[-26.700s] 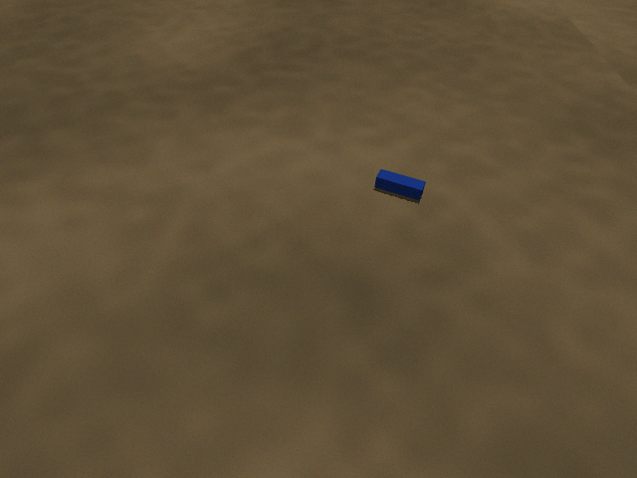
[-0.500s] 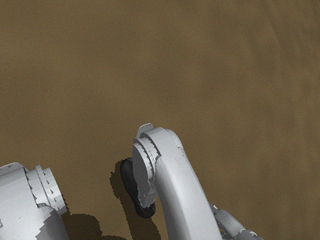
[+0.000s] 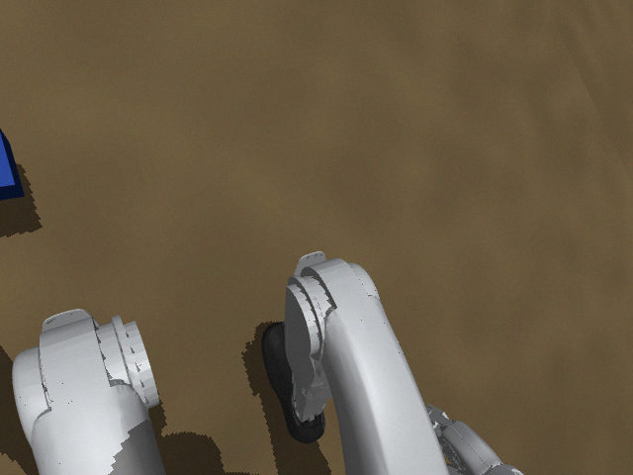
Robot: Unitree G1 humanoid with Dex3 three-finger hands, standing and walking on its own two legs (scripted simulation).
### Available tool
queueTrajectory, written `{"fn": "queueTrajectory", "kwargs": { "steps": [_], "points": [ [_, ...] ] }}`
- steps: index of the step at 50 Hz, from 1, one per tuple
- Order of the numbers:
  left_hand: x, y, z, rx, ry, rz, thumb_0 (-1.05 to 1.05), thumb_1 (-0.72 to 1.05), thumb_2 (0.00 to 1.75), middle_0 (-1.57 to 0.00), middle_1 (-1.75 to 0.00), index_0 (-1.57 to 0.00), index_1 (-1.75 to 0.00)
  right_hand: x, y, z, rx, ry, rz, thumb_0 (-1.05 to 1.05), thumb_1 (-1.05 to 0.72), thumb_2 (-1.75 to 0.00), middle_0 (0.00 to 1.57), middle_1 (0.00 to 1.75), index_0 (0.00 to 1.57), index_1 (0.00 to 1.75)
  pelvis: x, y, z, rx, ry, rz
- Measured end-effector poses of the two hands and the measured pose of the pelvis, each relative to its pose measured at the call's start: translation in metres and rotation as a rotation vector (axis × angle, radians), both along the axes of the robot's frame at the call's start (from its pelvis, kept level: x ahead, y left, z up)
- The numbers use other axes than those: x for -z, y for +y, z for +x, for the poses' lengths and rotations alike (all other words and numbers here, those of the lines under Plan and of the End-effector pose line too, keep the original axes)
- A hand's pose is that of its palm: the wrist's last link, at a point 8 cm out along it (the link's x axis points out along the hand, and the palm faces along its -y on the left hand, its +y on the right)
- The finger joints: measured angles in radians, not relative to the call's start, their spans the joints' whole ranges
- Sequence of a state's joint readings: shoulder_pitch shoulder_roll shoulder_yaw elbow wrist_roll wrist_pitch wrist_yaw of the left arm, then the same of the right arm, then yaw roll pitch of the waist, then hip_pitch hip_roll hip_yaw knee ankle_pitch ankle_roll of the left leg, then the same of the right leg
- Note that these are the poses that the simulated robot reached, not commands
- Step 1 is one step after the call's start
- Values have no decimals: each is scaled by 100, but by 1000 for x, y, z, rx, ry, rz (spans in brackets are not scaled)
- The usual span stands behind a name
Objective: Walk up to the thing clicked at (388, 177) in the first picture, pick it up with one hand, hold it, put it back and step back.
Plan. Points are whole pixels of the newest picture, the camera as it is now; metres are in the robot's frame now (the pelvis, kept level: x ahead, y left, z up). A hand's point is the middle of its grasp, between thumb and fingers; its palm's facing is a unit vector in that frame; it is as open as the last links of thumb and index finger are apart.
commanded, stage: settle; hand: left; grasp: from above
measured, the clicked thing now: out of the picture +0.47 +0.37 -0.24
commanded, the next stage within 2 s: lift in 0.44 s
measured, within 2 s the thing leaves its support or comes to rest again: neither
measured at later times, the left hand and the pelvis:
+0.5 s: hand out of the picture +0.44 +0.37 -0.14, palm faces -0.44 -0.09 -0.89, open 10.0 cm; pelvis -0.01 +0.00 +0.02, yaw +4 degrees
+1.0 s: hand out of the picture +0.40 +0.36 -0.04, palm faces -0.46 -0.14 -0.88, open 10.0 cm; pelvis -0.01 -0.01 +0.08, yaw +8 degrees
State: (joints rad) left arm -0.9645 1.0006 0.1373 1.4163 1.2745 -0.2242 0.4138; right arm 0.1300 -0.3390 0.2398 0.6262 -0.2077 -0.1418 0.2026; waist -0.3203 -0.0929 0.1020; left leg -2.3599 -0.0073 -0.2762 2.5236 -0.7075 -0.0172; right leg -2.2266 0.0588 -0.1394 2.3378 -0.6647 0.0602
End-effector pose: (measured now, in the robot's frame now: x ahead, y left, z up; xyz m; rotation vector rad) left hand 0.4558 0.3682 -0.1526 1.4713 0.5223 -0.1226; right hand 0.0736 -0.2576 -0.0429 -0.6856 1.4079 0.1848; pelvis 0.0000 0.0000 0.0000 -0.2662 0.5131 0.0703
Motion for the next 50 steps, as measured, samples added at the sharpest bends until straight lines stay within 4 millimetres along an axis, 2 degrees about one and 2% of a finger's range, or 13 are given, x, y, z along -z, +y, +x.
{"fn": "queueTrajectory", "kwargs": {
  "steps": [6,12,22,32,41,50],
  "points": [
    [-28,8,-5,-11,34,24,1,2,48,-64,-61,-68,-58,3,0,14,27,-48,26,0,-91,-90,20,30,20,30,-7,1,-1,-13,24,10],
    [-48,8,-10,1,79,19,1,3,45,-66,-59,-70,-55,6,0,18,56,-62,40,0,-91,-90,20,30,20,30,-14,1,-4,-26,36,24],
    [-67,0,-11,51,70,-5,1,0,47,-67,-58,-71,-54,3,-9,7,106,-46,-5,0,-91,-90,20,30,20,30,-19,-3,-9,-38,37,36],
    [-89,2,-10,39,45,16,1,0,49,-66,-59,-70,-56,-1,-15,-4,163,-23,-29,0,-91,-90,20,30,20,30,-27,-5,-10,-46,63,50],
    [-119,-1,-25,-1,87,-20,1,1,47,-67,-59,-71,-55,-12,-11,1,211,-38,1,0,-92,-90,20,30,20,30,-50,-6,-9,-57,90,71],
    [-172,-3,-51,15,72,-39,1,1,46,-68,-57,-72,-54,-34,-8,26,231,-116,22,0,-92,-90,20,30,20,30,-81,-5,-10,-72,98,93]
  ]
}}
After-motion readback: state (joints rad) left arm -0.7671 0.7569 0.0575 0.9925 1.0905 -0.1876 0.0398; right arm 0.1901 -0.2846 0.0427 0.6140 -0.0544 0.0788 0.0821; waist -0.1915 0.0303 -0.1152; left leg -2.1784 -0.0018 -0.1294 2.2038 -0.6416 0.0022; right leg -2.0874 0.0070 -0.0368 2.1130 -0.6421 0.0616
